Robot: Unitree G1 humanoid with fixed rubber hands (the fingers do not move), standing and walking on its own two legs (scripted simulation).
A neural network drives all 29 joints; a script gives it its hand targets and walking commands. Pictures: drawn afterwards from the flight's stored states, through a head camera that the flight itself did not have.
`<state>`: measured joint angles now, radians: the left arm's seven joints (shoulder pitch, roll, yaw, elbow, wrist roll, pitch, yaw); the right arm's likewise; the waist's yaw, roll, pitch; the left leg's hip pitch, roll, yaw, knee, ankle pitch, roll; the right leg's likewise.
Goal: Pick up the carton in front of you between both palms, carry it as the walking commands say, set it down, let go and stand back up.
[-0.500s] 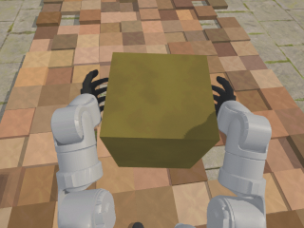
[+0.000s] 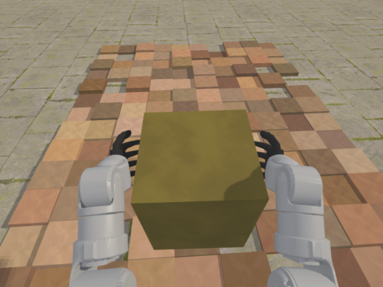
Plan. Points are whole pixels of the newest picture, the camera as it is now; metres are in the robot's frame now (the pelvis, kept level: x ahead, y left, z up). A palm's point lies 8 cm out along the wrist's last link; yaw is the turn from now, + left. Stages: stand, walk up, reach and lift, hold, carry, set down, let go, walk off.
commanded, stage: carry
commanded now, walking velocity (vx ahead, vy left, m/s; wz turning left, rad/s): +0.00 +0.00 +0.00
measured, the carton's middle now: (197, 184) +0.34 +0.00 +0.06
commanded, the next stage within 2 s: none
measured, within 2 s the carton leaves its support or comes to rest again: neither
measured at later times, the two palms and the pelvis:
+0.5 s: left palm (131, 153) +0.38 +0.15 +0.11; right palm (268, 151) +0.39 -0.15 +0.11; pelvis +0.05 -0.01 +0.00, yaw +1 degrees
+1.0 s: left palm (149, 142) +0.42 +0.11 +0.10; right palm (279, 145) +0.42 -0.19 +0.10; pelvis +0.09 -0.03 -0.02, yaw -1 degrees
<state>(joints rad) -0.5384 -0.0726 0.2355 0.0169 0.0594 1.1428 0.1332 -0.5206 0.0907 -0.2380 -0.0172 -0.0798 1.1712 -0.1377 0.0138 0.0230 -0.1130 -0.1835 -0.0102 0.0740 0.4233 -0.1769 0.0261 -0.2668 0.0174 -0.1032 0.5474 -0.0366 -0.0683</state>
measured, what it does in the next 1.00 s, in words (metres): steps on the spot: left foot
